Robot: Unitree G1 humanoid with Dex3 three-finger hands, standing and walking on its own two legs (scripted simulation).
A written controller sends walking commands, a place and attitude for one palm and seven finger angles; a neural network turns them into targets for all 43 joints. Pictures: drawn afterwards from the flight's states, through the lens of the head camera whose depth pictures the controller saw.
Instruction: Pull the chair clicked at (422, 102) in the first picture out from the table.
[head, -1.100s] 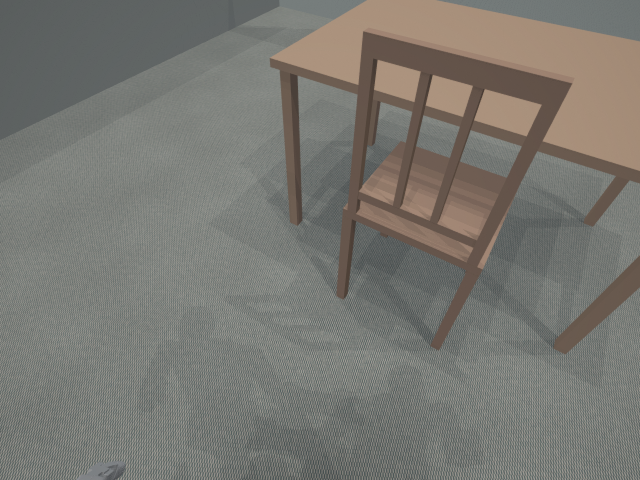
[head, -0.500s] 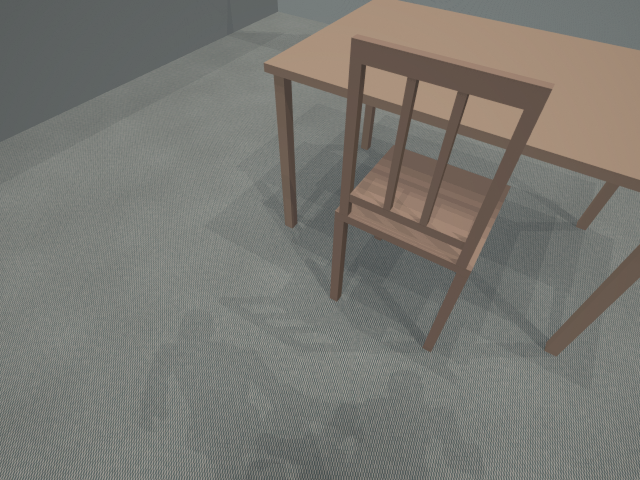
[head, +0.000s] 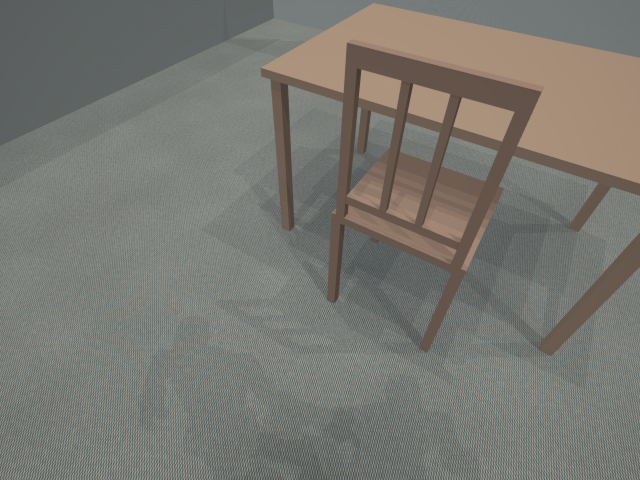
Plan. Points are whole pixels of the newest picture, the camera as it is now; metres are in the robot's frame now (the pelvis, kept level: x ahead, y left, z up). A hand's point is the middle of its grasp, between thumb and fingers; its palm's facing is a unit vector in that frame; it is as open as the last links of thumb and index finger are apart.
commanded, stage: look at it before walking up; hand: left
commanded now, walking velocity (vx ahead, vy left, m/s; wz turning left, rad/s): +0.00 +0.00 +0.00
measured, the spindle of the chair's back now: (394, 153) +0.83 -0.13 -0.05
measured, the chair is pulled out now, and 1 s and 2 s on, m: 0.00 0.00 0.00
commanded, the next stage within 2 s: turn to face it in 0.34 s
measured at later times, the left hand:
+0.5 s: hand out of the picture +0.06 +0.25 -0.16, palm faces -0.02 -0.94 -0.33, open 7.4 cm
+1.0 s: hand out of the picture +0.04 +0.16 -0.17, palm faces -0.17 -0.95 -0.25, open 7.4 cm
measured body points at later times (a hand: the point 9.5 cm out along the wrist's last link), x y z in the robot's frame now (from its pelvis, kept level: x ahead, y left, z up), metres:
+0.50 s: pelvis +0.00 +0.00 +0.00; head +0.00 +0.01 +0.45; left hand +0.07 +0.30 -0.13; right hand +0.07 -0.29 -0.13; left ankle -0.01 +0.13 -0.75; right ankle -0.01 -0.11 -0.75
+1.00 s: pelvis -0.03 -0.02 -0.01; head +0.00 -0.05 +0.44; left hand +0.05 +0.21 -0.15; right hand -0.01 -0.28 -0.16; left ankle -0.01 +0.14 -0.67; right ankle -0.01 -0.10 -0.75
